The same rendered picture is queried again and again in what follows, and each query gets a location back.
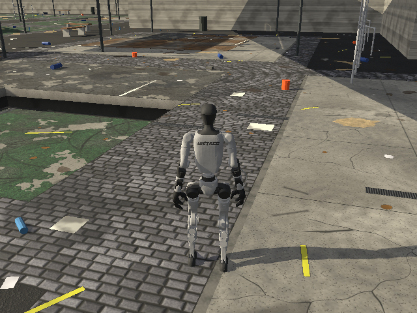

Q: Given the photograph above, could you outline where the left robot hand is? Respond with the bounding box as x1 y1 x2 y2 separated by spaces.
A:
173 191 188 209

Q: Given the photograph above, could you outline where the robot left shin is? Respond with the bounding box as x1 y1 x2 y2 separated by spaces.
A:
188 215 197 258

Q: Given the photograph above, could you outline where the robot right foot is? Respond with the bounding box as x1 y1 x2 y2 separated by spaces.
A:
219 256 228 272

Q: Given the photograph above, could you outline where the right robot hand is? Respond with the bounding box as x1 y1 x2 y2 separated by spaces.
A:
231 189 246 207

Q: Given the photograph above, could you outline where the left robot upper arm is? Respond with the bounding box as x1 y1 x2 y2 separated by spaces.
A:
179 132 195 169

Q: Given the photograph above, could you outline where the right robot upper arm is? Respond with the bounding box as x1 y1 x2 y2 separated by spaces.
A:
222 132 238 168

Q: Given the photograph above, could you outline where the right robot forearm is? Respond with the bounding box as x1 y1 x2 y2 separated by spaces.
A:
231 158 244 190

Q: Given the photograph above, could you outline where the left robot forearm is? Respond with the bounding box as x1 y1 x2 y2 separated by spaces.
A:
174 160 186 192

